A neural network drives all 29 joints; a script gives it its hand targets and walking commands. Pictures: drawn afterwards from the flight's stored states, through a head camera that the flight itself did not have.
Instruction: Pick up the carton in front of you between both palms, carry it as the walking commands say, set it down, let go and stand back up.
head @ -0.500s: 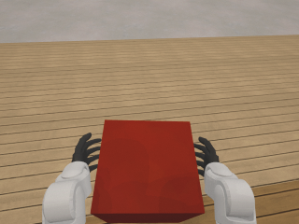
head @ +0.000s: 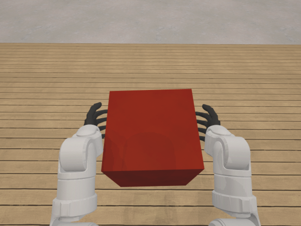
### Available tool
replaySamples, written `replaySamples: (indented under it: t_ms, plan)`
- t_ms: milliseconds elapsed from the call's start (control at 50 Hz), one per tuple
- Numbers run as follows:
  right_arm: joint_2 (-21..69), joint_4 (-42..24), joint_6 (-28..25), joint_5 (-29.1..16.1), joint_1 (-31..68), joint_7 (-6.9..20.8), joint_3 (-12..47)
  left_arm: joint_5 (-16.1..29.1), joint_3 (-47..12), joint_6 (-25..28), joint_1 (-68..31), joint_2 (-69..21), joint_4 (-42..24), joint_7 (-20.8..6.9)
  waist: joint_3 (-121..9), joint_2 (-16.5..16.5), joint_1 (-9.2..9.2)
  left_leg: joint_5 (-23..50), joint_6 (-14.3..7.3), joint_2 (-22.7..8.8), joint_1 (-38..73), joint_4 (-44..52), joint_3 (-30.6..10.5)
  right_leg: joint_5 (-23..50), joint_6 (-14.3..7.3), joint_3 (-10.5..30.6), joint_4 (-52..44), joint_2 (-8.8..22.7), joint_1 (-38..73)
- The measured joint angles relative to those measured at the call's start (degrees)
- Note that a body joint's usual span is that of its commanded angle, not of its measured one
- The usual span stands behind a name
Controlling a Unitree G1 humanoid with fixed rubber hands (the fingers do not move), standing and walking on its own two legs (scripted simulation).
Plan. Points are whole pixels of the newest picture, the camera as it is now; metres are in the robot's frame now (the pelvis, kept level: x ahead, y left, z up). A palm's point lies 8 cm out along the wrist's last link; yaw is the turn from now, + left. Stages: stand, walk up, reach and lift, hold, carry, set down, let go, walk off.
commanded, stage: carry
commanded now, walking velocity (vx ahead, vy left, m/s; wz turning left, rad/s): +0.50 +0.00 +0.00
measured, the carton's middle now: (151, 143) +0.36 +0.01 +0.01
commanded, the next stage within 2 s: none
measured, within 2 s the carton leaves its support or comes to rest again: neither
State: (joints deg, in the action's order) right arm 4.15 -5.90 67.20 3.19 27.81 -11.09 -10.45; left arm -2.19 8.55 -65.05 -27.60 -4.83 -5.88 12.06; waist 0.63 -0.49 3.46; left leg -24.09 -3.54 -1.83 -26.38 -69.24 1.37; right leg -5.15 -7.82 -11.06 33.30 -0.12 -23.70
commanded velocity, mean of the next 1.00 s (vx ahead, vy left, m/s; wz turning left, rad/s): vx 0.50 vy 0.00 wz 0.00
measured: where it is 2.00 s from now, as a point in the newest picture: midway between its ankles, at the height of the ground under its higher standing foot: (154, 104)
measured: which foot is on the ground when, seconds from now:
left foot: up 0.00-0.32, down 0.34-0.80, up 0.82-1.00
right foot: down 0.00-0.36, up 0.38-0.76, down 0.78-1.00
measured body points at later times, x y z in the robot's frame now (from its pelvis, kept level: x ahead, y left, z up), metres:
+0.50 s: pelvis +0.35 +0.04 -0.03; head +0.42 +0.04 +0.41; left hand +0.72 +0.16 +0.05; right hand +0.69 -0.14 +0.05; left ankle +0.36 +0.07 -0.76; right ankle +0.25 -0.09 -0.66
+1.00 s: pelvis +0.70 -0.01 -0.07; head +0.75 -0.01 +0.38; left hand +1.04 +0.16 +0.02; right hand +1.05 -0.13 +0.00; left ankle +0.69 +0.15 -0.73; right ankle +0.68 -0.03 -0.80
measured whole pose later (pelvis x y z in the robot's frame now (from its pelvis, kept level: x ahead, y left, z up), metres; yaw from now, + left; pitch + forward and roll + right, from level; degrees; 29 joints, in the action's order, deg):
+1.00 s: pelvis +0.70 -0.01 -0.07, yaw +0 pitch +6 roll +2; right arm 10.4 -4.0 64.6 8.7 26.0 -11.7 -12.3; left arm -4.3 11.8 -63.5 -28.6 -8.0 -4.3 12.8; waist -0.7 2.3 5.0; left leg -21.8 -2.7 -0.8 -35.1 -62.3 -0.6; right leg -11.8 -9.4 -7.4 31.4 -3.4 -18.9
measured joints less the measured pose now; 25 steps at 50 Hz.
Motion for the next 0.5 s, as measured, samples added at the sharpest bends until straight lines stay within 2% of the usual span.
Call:
replaySamples:
  t_ms: [20,160,220,280,340,360,400,420,440,460,500]
  plan:
    - [0.64,1.19,-0.36,0.66,1.45,-0.5,-0.47,-0.3,0.45,-0.02,-1.13,0.08,1.29,0.84,0.13,0.15,0.16,1.0,-0.05,-0.12,-2.44,1.59,0.05,-0.76,-0.03,0.27,-0.9,-0.17,1.11]
    - [1.65,7.22,-2.42,3.37,7.03,0.28,-3.72,-0.25,4.36,1.42,-7.46,0.42,8.82,0.6,-1.64,-0.09,-0.06,12.54,-0.25,-2.09,-10.69,18.88,0.33,-5.83,1.26,1.62,-6.78,-0.97,8.84]
    - [1.28,5.4,-2.6,2.85,7.21,0.27,-4.05,-0.71,4.59,1.64,-8.59,-0.2,7.82,0.58,-1.7,-0.17,-0.28,18.47,0.27,-1.81,-10.1,27.81,1.45,-9.44,2.22,2.28,-7.08,-1.09,12.31]
    - [1.43,3.1,-3.0,2.64,5.96,0.57,-4.25,-1.28,4.13,1.39,-8.64,-0.86,6.11,0.72,-2.17,-0.38,0.01,24.58,-0.02,0.02,-7.27,38.32,4.05,-14.32,3.35,2.73,-5.95,-1.23,16.05]
    - [2.76,0.89,-2.54,3.33,4.61,0.55,-3.78,-1.5,4.92,0.25,-7.29,-1.37,3.4,0.29,-2.81,-1.57,0.01,33.66,-1.23,1.44,-0.76,47.09,7.07,-20.44,4.45,2.44,3.91,-1.54,17.4]
    - [3.62,0.55,-2.67,3.77,4.35,0.37,-3.43,-1.36,5.09,0.05,-6.71,-1.0,2.58,0.08,-3.23,-1.63,-0.58,29.27,-2.07,1.49,0.0,45.04,6.95,-20.83,5.13,3.09,11.17,-1.31,15.39]
    - [5.13,0.22,-3.43,4.7,3.28,0.05,-2.95,-0.87,4.81,-0.11,-5.65,0.13,1.95,-0.45,-2.33,0.05,-3.2,20.97,-3.52,3.24,-1.29,38.29,7.0,-23.34,5.18,7.88,27.8,-1.43,8.51]
    - [5.47,-0.05,-3.19,4.45,2.54,-0.56,-2.7,-0.85,4.75,-0.39,-4.72,-0.01,1.46,-0.48,-1.75,-0.29,-4.43,18.98,-3.92,3.49,-1.1,36.8,6.53,-23.53,4.94,9.34,34.18,-2.2,4.86]
    - [5.67,-0.59,-2.96,3.91,1.6,-0.78,-2.69,-1.1,4.76,-0.84,-3.73,-0.52,0.53,-0.46,-1.13,-0.79,-5.36,18.47,-3.39,3.49,-0.4,36.39,6.1,-22.71,4.94,10.05,38.42,-2.52,1.29]
    - [5.73,-1.4,-2.86,3.26,0.5,-0.9,-2.81,-1.48,4.87,-1.19,-3.04,-1.35,-0.29,-0.35,-0.39,-0.96,-5.77,17.48,-3.47,3.6,0.84,36.62,6.03,-21.09,5.16,10.36,40.05,-2.1,-1.94]
    - [5.64,-3.43,-2.93,1.92,-1.16,-1.11,-3.05,-2.3,4.99,-1.23,-2.15,-2.95,-2.01,-0.28,1.18,-0.74,-6.04,15.63,-3.81,3.88,3.69,38.03,6.28,-17.53,5.52,10.38,37.4,-0.48,-7.37]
